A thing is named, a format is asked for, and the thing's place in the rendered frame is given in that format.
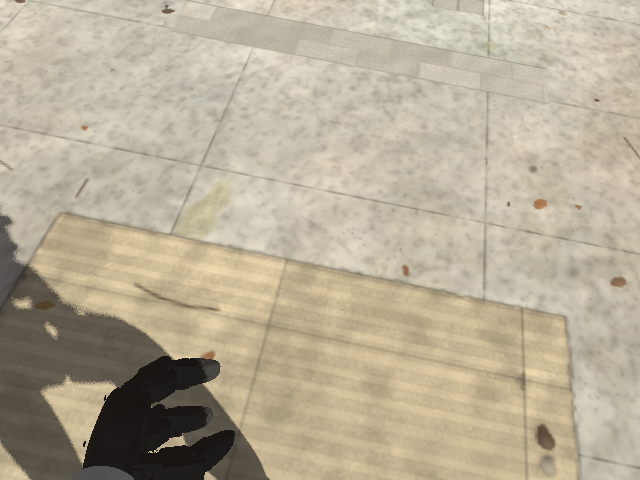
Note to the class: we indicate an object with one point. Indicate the left robot hand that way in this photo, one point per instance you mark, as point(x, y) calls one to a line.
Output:
point(128, 428)

